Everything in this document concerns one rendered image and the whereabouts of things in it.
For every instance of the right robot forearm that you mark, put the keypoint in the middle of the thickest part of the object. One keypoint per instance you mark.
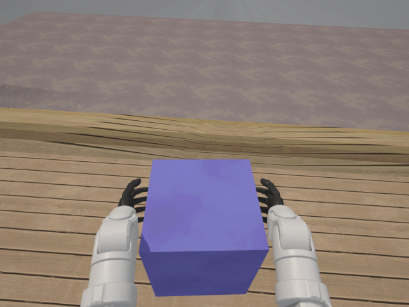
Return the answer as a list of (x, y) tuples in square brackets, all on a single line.
[(296, 265)]

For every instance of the left robot hand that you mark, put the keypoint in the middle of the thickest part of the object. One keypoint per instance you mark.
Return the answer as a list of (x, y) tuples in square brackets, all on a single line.
[(129, 194)]

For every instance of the carton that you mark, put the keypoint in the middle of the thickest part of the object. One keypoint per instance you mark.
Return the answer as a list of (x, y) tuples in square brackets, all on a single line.
[(203, 232)]

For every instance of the left robot forearm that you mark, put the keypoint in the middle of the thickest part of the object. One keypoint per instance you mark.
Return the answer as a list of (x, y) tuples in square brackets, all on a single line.
[(111, 279)]

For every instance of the right robot hand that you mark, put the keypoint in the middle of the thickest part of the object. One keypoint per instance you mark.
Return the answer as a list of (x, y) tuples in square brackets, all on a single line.
[(273, 195)]

